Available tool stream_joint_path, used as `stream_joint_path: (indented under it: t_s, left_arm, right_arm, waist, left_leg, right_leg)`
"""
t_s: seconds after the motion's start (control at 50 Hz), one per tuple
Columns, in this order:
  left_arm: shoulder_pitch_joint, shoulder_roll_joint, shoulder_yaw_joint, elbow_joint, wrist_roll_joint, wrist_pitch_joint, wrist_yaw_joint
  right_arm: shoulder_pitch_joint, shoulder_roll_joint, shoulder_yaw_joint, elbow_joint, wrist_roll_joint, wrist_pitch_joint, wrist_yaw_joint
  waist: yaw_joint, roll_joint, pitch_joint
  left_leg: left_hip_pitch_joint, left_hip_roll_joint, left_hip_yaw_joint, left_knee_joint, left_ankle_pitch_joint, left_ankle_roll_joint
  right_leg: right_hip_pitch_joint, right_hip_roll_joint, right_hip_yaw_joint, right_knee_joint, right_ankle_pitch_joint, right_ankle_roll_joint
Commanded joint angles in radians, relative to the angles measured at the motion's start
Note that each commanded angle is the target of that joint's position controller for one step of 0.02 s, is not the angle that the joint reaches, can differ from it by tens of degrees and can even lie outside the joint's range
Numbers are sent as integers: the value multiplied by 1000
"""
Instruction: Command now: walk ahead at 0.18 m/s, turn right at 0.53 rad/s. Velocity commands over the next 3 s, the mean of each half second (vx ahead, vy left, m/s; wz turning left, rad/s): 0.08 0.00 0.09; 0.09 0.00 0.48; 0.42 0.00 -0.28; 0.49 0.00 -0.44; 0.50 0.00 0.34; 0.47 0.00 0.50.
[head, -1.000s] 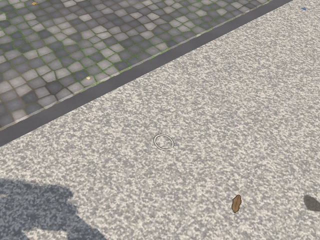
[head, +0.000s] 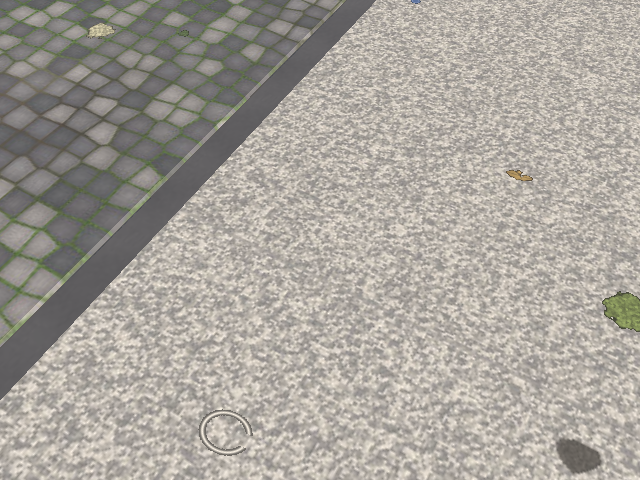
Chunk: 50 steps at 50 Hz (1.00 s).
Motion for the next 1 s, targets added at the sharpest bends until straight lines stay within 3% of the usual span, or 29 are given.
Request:
stream_joint_path:
  t_s: [0.02, 0.1, 0.14, 0.16, 0.18, 0.2, 0.22, 0.24, 0.26, 0.28, 0.32, 0.38, 0.42, 0.48, 0.52, 0.54, 0.56, 0.58, 0.6, 0.62, 0.64, 0.66, 0.68, 0.72, 0.78, 0.82, 0.86, 0.9, 1.0]
  left_arm:
    - [1, -20, -24, -67, 1, -5, -20]
    - [-8, 1, -28, -68, 14, -12, -1]
    - [107, 13, -28, -14, 31, -37, 21]
    - [172, 67, -22, 4, 48, -53, 34]
    - [193, 97, -22, -3, 43, -51, 50]
    - [195, 67, -22, 1, -25, -40, 62]
    - [138, 68, -25, -1, -33, -31, 71]
    - [67, 50, -33, -8, -27, -24, 82]
    - [22, 37, -38, -11, -24, -22, 92]
    - [-6, 39, -36, -12, -25, -18, 99]
    - [-16, 38, -31, -13, -15, -16, 99]
    - [-28, 35, -24, -5, -6, -12, 97]
    - [-24, 42, -17, 2, 0, -5, 95]
    - [-18, 65, -3, 8, 2, 5, 90]
    - [-34, 89, 7, 7, -3, 11, 92]
    - [-42, 93, 11, 7, -8, 16, 94]
    - [-12, 76, 13, 18, -5, 24, 90]
    - [46, 3, -1, 7, -2, 36, 81]
    - [-70, 22, -2, -52, -4, 47, 91]
    - [-91, 32, -1, -53, -9, 50, 91]
    - [-61, 38, 3, -36, -17, 46, 84]
    - [-25, 48, 7, -13, -14, 38, 79]
    - [8, 60, 13, 6, 0, 34, 73]
    - [27, 56, 15, 12, 1, 33, 67]
    - [-2, 42, 9, -7, -9, 36, 72]
    - [-25, 53, 7, -20, -2, 34, 68]
    - [-63, 65, 8, -37, 3, 28, 59]
    - [-84, 64, 5, -48, 2, 14, 54]
    - [-43, 36, -13, -29, 0, -23, 42]
  right_arm:
    - [-52, -108, -20, -61, 4, -7, -6]
    - [21, -136, -24, -11, 8, 6, 0]
    - [32, -132, -18, 13, 16, 16, 5]
    - [79, -94, -4, 4, 18, 13, 8]
    - [202, 18, 29, -4, 40, 25, 12]
    - [161, -62, 6, 33, 41, 62, -2]
    - [93, -100, -9, 15, 30, 74, -2]
    - [39, -105, -16, 6, 14, 79, -3]
    - [28, -100, -20, 12, 4, 86, -4]
    - [59, -88, -21, 26, -7, 97, -2]
    - [93, -61, -24, 40, -8, 112, 3]
    - [52, -38, -27, 15, -5, 130, 7]
    - [12, -39, -28, -10, -8, 140, 14]
    - [-8, -49, -32, -39, -7, 142, 27]
    - [20, -50, -34, -45, -5, 137, 35]
    - [54, -54, -36, -37, -7, 131, 38]
    - [72, -80, -43, -33, -16, 121, 38]
    - [48, -176, -59, -66, -24, 112, 27]
    - [62, -277, -86, -75, -22, 114, 11]
    - [39, -230, -78, -69, -23, 114, -1]
    - [-27, -194, -68, -81, -11, 114, -4]
    - [-86, -179, -65, -100, -10, 114, -1]
    - [-106, -166, -63, -115, -1, 109, 0]
    - [-75, -145, -60, -116, 8, 99, 9]
    - [-15, -157, -68, -105, 10, 93, 6]
    - [31, -160, -72, -96, 5, 95, 4]
    - [46, -168, -75, -95, -3, 97, 7]
    - [53, -182, -80, -94, -9, 93, 10]
    - [42, -161, -66, -70, -19, 59, 16]
  waist:
    - [29, 164, -70]
    - [15, 154, -93]
    - [73, 88, -137]
    - [80, 2, -225]
    - [43, -184, -400]
    - [92, -97, -456]
    - [75, -71, -334]
    - [53, -48, -223]
    - [26, -43, -153]
    - [-2, -58, -131]
    - [-12, -37, -148]
    - [-8, -70, -132]
    - [7, -102, -123]
    - [14, -101, -136]
    - [-11, -81, -142]
    - [-31, -51, -136]
    - [-35, 55, -97]
    - [-3, 342, -57]
    - [-47, 364, 23]
    - [-15, 227, 37]
    - [24, 184, 34]
    - [48, 163, 9]
    - [50, 167, -28]
    - [41, 131, -95]
    - [11, 138, -101]
    - [-19, 163, -114]
    - [-41, 186, -81]
    - [-48, 173, -61]
    - [-39, 173, -59]
  left_leg:
    - [-45, 211, -13, -34, 732, 92]
    - [18, 238, -70, 67, 784, 93]
    - [15, 188, -70, 238, 713, 60]
    - [-92, 145, -57, 367, 435, 22]
    - [-259, 42, -75, 606, -363, -12]
    - [-244, 0, -192, 684, -480, -15]
    - [-290, 7, -212, 737, -454, -18]
    - [-325, 16, -200, 739, -395, -22]
    - [-313, 29, -199, 723, -334, -33]
    - [-268, 31, -180, 720, -289, -47]
    - [-233, 15, -149, 736, -262, -64]
    - [-239, 28, -130, 652, -234, -65]
    - [-235, 33, -114, 584, -214, -55]
    - [-199, 33, -94, 498, -206, -32]
    - [-118, 24, -76, 379, -162, -1]
    - [-45, 11, -76, 273, -112, 20]
    - [-12, 37, -174, 125, -77, 40]
    - [-17, 295, -557, -73, -62, 93]
    - [-179, 402, -727, -149, 49, 201]
    - [-203, 338, -630, -132, 17, 198]
    - [-209, 268, -543, -113, -6, 170]
    - [-171, 211, -488, -92, 36, 146]
    - [-120, 185, -454, -66, 138, 147]
    - [-34, 177, -439, -27, 296, 154]
    - [60, 178, -470, -5, 344, 167]
    - [90, 170, -530, -57, 24, 187]
    - [82, 174, -606, -109, -236, 207]
    - [65, 177, -644, -117, -278, 220]
    - [-35, 172, -588, -113, -263, 205]
  right_leg:
    - [148, 1, -42, -185, 134, -5]
    - [269, 43, -36, -339, 76, -49]
    - [447, 49, -31, -534, 228, -82]
    - [654, -119, 89, -513, 643, -110]
    - [902, -442, 362, -420, 1143, -279]
    - [816, -426, 351, -440, 1031, -333]
    - [718, -379, 291, -508, 849, -309]
    - [617, -338, 247, -562, 696, -269]
    - [533, -306, 193, -604, 630, -234]
    - [459, -274, 133, -629, 570, -212]
    - [413, -255, 72, -642, 478, -208]
    - [363, -250, 32, -667, 214, -205]
    - [347, -259, 27, -675, 75, -202]
    - [342, -295, 32, -657, 1, -198]
    - [312, -301, 13, -619, -46, -161]
    - [264, -284, -19, -567, -81, -120]
    - [198, -240, -78, -439, -168, -52]
    - [35, -95, -192, -145, -366, 40]
    - [-31, 21, -60, -24, -431, 52]
    - [5, -15, 15, 66, -333, 48]
    - [19, -16, 31, 78, -237, 42]
    - [27, -9, 31, 96, -175, 39]
    - [26, -2, 25, 127, -143, 40]
    - [32, 3, 32, 158, -136, 52]
    - [-11, 0, 45, 99, -144, 68]
    - [-18, -2, 44, 19, -156, 74]
    - [-26, 3, 46, -58, -173, 76]
    - [-6, 9, 49, -127, -188, 73]
    - [187, 13, -9, -287, -194, 16]
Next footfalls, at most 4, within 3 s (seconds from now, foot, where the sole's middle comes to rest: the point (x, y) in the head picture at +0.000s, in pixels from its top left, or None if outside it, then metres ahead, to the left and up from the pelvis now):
0.16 right None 0.20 -0.10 -0.78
0.56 left None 0.10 0.10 -0.78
1.10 right None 0.21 -0.05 -0.78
1.54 left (211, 467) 0.47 0.21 -0.78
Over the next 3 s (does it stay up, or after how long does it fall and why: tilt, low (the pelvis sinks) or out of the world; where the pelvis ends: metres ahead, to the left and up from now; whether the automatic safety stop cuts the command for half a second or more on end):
stays up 1.09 0.18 -0.01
